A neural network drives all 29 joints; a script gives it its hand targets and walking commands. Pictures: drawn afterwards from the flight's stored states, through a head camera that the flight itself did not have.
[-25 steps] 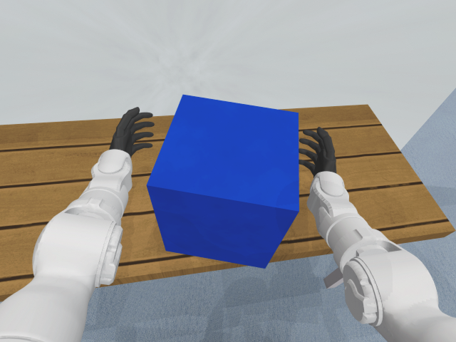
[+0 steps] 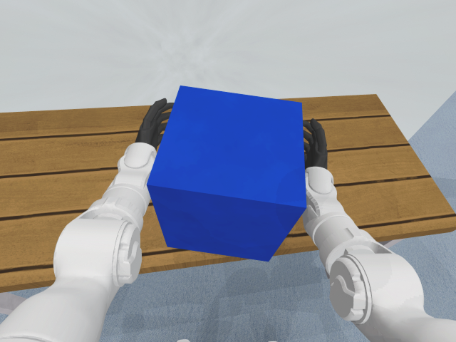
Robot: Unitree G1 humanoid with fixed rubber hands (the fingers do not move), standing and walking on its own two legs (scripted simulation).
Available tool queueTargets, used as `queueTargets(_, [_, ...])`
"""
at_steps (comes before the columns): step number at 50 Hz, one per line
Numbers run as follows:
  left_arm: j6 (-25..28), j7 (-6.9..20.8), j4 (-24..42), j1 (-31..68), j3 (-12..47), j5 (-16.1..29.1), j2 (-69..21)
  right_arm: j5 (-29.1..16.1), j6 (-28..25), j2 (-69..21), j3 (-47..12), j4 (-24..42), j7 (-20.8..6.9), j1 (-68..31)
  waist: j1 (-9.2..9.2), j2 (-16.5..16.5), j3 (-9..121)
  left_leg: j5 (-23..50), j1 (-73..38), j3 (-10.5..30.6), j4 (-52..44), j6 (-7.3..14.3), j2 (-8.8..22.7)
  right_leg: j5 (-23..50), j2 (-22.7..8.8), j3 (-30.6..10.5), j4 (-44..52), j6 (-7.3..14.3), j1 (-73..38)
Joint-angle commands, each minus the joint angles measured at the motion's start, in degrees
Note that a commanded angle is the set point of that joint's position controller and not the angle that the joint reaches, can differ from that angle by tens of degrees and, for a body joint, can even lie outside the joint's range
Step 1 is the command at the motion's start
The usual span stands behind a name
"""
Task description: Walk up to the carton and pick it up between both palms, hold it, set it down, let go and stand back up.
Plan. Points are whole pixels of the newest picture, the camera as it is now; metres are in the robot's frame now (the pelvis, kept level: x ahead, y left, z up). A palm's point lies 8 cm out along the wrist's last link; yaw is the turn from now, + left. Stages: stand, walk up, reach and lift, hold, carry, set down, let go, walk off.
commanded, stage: reach and lift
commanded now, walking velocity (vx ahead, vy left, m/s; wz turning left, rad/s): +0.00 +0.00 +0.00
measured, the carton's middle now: (228, 181) +0.40 +0.01 +0.02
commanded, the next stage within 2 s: none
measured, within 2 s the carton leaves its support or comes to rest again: leaves its support in 1.94 s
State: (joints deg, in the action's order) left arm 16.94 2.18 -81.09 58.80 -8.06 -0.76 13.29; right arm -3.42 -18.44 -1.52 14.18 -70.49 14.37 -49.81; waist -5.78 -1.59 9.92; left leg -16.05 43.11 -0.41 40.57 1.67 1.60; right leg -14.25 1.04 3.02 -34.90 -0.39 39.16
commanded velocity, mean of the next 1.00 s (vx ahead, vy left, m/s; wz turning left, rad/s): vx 0.00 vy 0.00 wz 0.00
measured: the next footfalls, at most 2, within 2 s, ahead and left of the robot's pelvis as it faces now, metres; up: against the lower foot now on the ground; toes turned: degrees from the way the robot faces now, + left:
none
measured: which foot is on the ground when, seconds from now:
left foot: down 0.00-1.00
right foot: down 0.00-1.00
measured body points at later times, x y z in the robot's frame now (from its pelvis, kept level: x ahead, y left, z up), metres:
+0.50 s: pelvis +0.02 +0.01 +0.03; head +0.08 +0.05 +0.47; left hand +0.45 +0.16 +0.06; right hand +0.40 -0.14 +0.06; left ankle +0.02 +0.10 -0.71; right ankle +0.01 -0.13 -0.71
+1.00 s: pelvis +0.02 +0.00 +0.03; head +0.08 +0.05 +0.47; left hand +0.45 +0.16 +0.06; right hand +0.40 -0.14 +0.06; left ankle +0.02 +0.09 -0.71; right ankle +0.01 -0.13 -0.71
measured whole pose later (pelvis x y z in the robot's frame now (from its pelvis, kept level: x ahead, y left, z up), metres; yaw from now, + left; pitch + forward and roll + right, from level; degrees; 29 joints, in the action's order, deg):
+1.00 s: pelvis +0.02 +0.00 +0.03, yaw +1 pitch +10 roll -2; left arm 17.1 5.4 -69.8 48.0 -27.0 -24.3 4.9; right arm 26.5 -25.4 -10.1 40.0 -59.4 9.0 -36.6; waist -1.7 -3.8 2.5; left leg -11.1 22.9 -1.5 24.3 1.9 0.6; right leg -8.3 0.1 3.4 -16.7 -0.8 17.9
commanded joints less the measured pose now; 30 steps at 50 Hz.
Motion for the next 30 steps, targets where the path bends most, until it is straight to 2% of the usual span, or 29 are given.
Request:
queueTargets(1, [1.1, 1.3, 10.1, 21.5, -6.1, -8.2, -1.8, 8.6, -4.0, -6.0, 2.9, 8.4, -1.6, -18.2, 1.88, 7.7, 37.0, 26.2, -22.8, -1.9, -2.0, -4.5, -2.0, 24.4, -0.5, -0.3, 3.1, -0.7, -18.7])
queueTargets(4, [1.6, 3.3, 9.2, 21.7, -8.0, -15.0, -13.3, 18.7, -5.7, -18.5, 6.2, 7.6, -5.0, -18.5, 2.74, 7.6, 31.1, 26.2, -26.0, -2.5, -4.6, -4.5, -1.6, 21.8, -0.4, 0.8, 5.9, -0.3, -20.0])
queueTargets(7, [2.9, 6.5, 4.9, 21.5, -8.0, -20.9, -31.1, 29.9, -6.7, -35.5, 9.3, 7.2, -10.6, -20.1, 2.55, 8.2, 25.5, 23.7, -28.5, -2.7, -7.9, -4.8, -0.9, 18.5, -0.3, 2.0, 8.9, 1.0, -21.9])
queueTargets(8, [3.5, 6.9, 3.4, 20.0, -8.1, -22.0, -34.1, 31.7, -6.9, -37.3, 9.4, 6.9, -12.0, -19.0, 2.75, 9.0, 25.4, 24.7, -30.4, -2.7, -8.3, -5.4, -0.7, 18.9, 0.1, 2.1, 9.5, 1.6, -22.8])
queueTargets(10, [4.6, 6.9, 2.5, 19.1, -8.8, -22.5, -35.3, 34.1, -7.0, -37.6, 10.4, 6.8, -13.4, -18.0, 2.08, 8.4, 24.0, 25.8, -32.0, -2.5, -9.6, -5.9, -0.3, 18.9, 0.5, 2.4, 10.7, 1.6, -24.3])
queueTargets(14, [5.1, 6.5, 4.3, 18.6, -9.1, -22.2, -35.5, 35.7, -7.6, -37.8, 10.2, 6.7, -13.7, -17.0, 2.53, 6.6, 21.8, 27.4, -34.0, -2.7, -12.5, -6.1, 0.2, 18.1, 0.7, 2.8, 12.6, 0.7, -26.3])
queueTargets(17, [5.0, 6.2, 5.6, 17.7, -8.7, -22.5, -36.1, 35.8, -8.3, -37.6, 10.0, 6.4, -13.9, -16.5, 3.26, 7.5, 22.3, 32.5, -37.0, -2.5, -12.3, -7.0, 0.5, 18.0, 1.1, 3.1, 13.9, 1.2, -25.7])
queueTargets(19, [4.7, 6.1, 6.1, 17.1, -8.5, -22.7, -36.5, 36.1, -8.4, -37.7, 10.3, 5.8, -13.8, -16.2, 3.02, 7.0, 21.4, 34.1, -37.9, -2.7, -12.4, -7.1, 0.6, 18.3, 1.3, 3.2, 14.5, 1.1, -26.3])
queueTargets(22, [4.1, 6.5, 7.0, 16.4, -8.1, -22.6, -36.8, 36.3, -8.3, -37.8, 10.5, 6.3, -13.4, -15.7, 2.66, 6.1, 20.3, 32.8, -37.0, -2.8, -13.5, -6.9, 0.4, 18.6, 1.1, 3.0, 15.3, 0.8, -28.0])
queueTargets(24, [3.8, 6.7, 7.8, 16.3, -8.3, -23.0, -36.9, 36.0, -8.3, -38.2, 10.0, 6.4, -13.3, -15.4, 3.32, 6.2, 20.7, 31.6, -36.5, -3.1, -14.0, -6.6, 0.1, 18.8, 0.8, 2.9, 15.6, 0.9, -28.9])
queueTargets(30, [3.1, 7.4, 8.0, 14.7, -8.9, -23.8, -37.3, 35.7, -8.9, -39.6, 8.5, 7.1, -12.5, -14.9, 3.45, 5.1, 20.2, 29.5, -33.4, -3.6, -15.4, -5.5, -0.4, 22.3, 0.0, 2.1, 15.4, 0.5, -32.8])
